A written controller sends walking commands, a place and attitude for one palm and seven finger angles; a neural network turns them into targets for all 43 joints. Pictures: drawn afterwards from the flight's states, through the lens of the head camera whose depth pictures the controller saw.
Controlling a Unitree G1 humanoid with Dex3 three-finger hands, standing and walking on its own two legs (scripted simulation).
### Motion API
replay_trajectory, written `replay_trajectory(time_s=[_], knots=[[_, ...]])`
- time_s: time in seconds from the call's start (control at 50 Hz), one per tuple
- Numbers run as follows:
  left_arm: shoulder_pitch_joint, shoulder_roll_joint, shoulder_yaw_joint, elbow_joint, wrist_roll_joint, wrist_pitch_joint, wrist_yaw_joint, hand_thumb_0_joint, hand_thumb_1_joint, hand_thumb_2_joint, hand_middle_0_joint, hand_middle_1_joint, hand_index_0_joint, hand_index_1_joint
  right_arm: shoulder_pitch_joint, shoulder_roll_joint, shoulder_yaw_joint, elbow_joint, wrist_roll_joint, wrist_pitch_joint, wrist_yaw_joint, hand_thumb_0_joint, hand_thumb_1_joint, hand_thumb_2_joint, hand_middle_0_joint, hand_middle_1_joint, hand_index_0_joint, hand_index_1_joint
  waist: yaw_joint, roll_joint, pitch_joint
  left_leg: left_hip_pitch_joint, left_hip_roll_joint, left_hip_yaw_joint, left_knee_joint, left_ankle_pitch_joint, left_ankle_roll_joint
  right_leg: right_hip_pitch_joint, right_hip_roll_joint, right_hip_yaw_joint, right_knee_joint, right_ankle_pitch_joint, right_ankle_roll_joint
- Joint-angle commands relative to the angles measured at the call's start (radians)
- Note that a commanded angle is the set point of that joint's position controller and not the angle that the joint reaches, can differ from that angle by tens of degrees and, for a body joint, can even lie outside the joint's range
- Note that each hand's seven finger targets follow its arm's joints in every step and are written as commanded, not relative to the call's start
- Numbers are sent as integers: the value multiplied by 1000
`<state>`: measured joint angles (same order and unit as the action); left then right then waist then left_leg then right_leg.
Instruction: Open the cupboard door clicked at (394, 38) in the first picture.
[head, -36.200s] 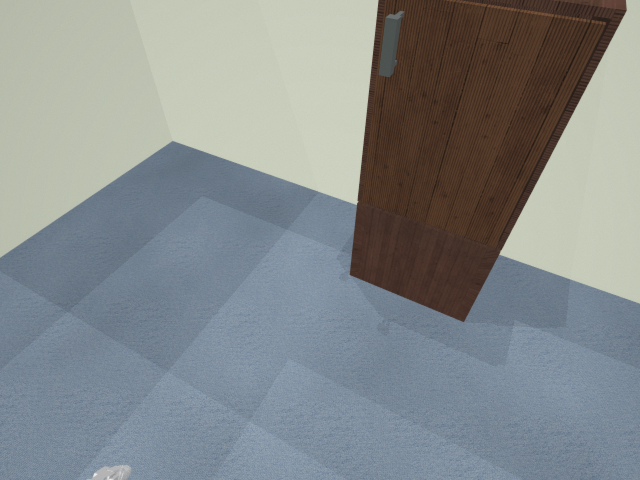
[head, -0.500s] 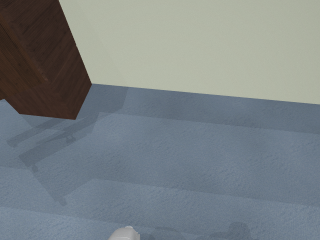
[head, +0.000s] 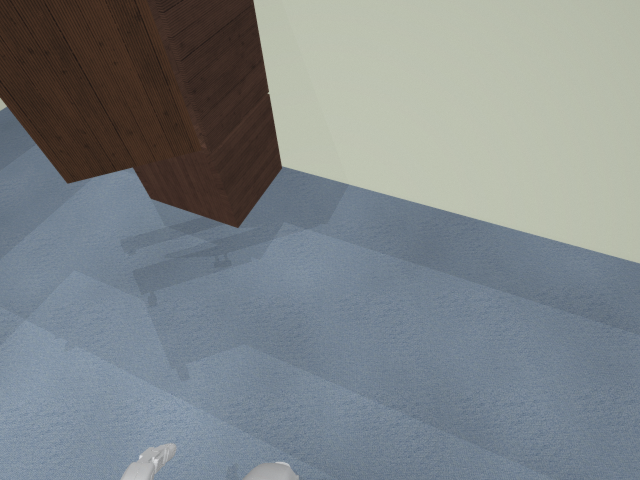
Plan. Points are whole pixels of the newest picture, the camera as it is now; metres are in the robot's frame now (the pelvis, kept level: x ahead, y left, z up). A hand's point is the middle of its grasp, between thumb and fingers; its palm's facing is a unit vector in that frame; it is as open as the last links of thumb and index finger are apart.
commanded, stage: turn to face it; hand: left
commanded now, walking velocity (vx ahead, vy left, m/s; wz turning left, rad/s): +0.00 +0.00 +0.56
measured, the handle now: out of the picture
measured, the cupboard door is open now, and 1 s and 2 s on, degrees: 43 43 43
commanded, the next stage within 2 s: take the last steps up to it in 0.46 s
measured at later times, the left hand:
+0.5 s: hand out of the picture +0.01 +0.23 -0.16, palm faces +0.30 -0.92 -0.24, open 7.4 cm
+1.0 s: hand out of the picture -0.03 +0.17 -0.15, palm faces +0.50 -0.85 -0.17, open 7.4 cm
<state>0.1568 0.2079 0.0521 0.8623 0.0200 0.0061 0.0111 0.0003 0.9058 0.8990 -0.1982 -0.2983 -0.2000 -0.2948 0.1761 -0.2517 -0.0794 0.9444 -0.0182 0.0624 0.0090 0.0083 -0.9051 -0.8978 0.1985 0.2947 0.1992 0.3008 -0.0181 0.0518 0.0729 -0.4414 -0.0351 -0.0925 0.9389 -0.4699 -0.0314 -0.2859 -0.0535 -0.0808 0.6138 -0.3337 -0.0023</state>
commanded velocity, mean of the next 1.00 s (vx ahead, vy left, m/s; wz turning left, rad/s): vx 0.14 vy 0.07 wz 0.29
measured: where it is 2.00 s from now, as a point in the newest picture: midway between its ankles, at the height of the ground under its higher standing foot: (248, 412)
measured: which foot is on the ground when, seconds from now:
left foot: up 0.00-0.28, down 0.30-0.64, up 0.66-1.00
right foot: down 0.00-0.30, up 0.32-0.62, down 0.64-1.00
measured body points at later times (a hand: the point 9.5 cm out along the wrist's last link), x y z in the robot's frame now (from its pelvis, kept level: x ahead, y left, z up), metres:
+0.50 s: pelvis +0.02 +0.02 +0.01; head +0.05 +0.03 +0.46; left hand +0.00 +0.28 -0.14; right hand +0.18 -0.19 -0.13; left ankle +0.00 +0.13 -0.73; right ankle +0.03 -0.13 -0.67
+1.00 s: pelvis +0.08 +0.04 +0.02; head +0.12 +0.05 +0.46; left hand -0.05 +0.22 -0.14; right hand +0.25 -0.16 -0.14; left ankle +0.08 +0.21 -0.69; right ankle +0.06 -0.12 -0.73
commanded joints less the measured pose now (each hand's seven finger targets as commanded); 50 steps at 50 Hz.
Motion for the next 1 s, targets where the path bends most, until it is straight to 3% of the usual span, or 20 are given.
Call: replay_trajectory(time_s=[0.0,0.06,0.16,0.24,0.26,0.28,0.3,0.32,0.36,0.44,0.54,0.58,0.6,0.62,0.64,0.66,0.7,0.76,0.9,0.98], knots=[[1,154,35,-60,3,-18,23,0,900,900,-200,-300,-200,-300,-43,-77,-29,-83,-2,-12,13,0,-900,-900,200,300,200,300,-6,-289,-36,-157,67,43,313,25,-25,109,-287,162,-308,345,-96],[57,163,38,-43,5,-26,20,0,900,900,-200,-300,-200,-300,-79,-40,-12,-86,5,-10,20,0,-900,-900,200,300,200,300,18,-246,-73,-110,58,112,122,31,-40,193,-270,53,-262,524,-84],[149,209,55,4,13,-25,18,0,900,900,-200,-300,-200,-300,-124,-13,6,-96,11,-27,21,0,-900,-900,200,300,200,300,65,-259,-111,-5,30,192,-183,7,-24,287,-302,21,-173,705,-90],[112,199,56,13,-5,-19,10,0,900,900,-200,-300,-200,-300,2,-63,-2,-59,4,-44,11,0,-900,-900,200,300,200,300,-16,-188,-155,302,33,190,-513,303,14,130,-264,-59,23,602,-3],[115,147,48,-12,-15,-13,4,0,900,900,-200,-300,-200,-300,50,-157,-24,-54,-5,-54,4,0,-900,-900,200,300,200,300,-41,53,-206,473,225,-48,-542,533,94,-79,-168,-117,202,265,59],[59,88,20,-44,-17,-6,2,0,900,900,-200,-300,-200,-300,117,-233,-44,-46,-4,-49,-7,0,-900,-900,200,300,200,300,-76,266,-226,510,427,-292,-563,888,230,-239,-72,-67,395,-327,95],[32,104,26,-49,-10,12,10,0,900,900,-200,-300,-200,-300,127,-232,-39,-33,-5,-41,-18,0,-900,-900,200,300,200,300,-72,173,-224,457,451,-247,-546,869,286,-235,-81,38,475,-343,76],[27,103,30,-53,-4,14,10,0,900,900,-200,-300,-200,-300,87,-207,-29,-49,-10,-46,-22,0,-900,-900,200,300,200,300,-56,116,-170,357,415,-211,-575,655,277,-223,-76,44,497,-289,71],[25,101,34,-1,1,24,4,0,900,900,-200,-300,-200,-300,-2,-155,-15,-61,-11,-50,-35,0,-900,-900,200,300,200,300,-19,204,-82,252,322,-164,-599,578,227,-229,-70,74,497,-177,69],[74,76,26,30,-2,27,-4,0,900,900,-200,-300,-200,-300,-4,-138,-2,-58,-11,-58,-38,0,-900,-900,200,300,200,300,8,67,-88,239,276,-98,-601,586,202,-151,-30,46,373,-120,72],[111,61,17,45,-4,15,-1,0,900,900,-200,-300,-200,-300,-16,-126,-1,-43,-10,-48,-33,0,-900,-900,200,300,200,300,21,107,-93,193,253,-107,-579,458,185,-2,17,7,93,-78,68],[201,80,26,70,-1,-5,-2,0,900,900,-200,-300,-200,-300,-37,-110,1,-43,1,-46,-27,0,-900,-900,200,300,200,300,68,45,-117,87,178,-63,-489,223,128,186,14,6,-140,51,65],[232,137,40,79,12,-18,2,0,900,900,-200,-300,-200,-300,-33,-56,4,-52,8,-45,-21,0,-900,-900,200,300,200,300,84,-125,-98,-64,69,20,-319,33,69,287,-124,176,-292,-100,23],[258,235,64,72,19,-23,6,0,900,900,-200,-300,-200,-300,-58,-7,13,-88,7,-45,-10,0,-900,-900,200,300,200,300,110,-405,-40,-240,-32,110,-57,-125,15,288,-384,535,-455,-271,-93],[247,241,61,56,10,-24,9,0,900,900,-200,-300,-200,-300,-109,-73,0,-101,-4,-41,-1,0,-900,-900,200,300,200,300,118,-327,24,-264,27,27,149,-102,24,147,-457,594,-520,-374,-158],[176,210,57,41,7,-29,8,0,900,900,-200,-300,-200,-300,-93,-70,-7,-96,-7,-40,11,0,-900,-900,200,300,200,300,69,-250,49,-270,54,3,224,8,26,88,-415,519,-535,-405,-147],[121,129,36,45,4,-48,9,0,900,900,-200,-300,-200,-300,-58,-65,-12,-45,-13,-36,18,0,-900,-900,200,300,200,300,27,-256,68,-250,91,9,281,141,8,80,-321,359,-491,-218,-78],[163,106,33,74,1,-74,5,0,900,900,-200,-300,-200,-300,-47,-22,-4,-25,-6,-39,30,0,-900,-900,200,300,200,300,32,-208,17,-235,94,63,194,220,-19,178,-280,148,-447,83,-63],[292,131,45,168,13,-80,0,0,900,900,-200,-300,-200,-300,-150,23,16,-41,2,-60,42,0,-900,-900,200,300,200,300,93,-233,-7,-187,88,170,-161,184,-20,327,-315,38,-377,334,-77],[271,149,48,189,16,-71,-2,0,900,900,-200,-300,-200,-300,-132,19,22,-39,5,-72,43,0,-900,-900,200,300,200,300,74,-279,14,-22,59,216,-311,161,12,247,-332,13,-317,367,-63]])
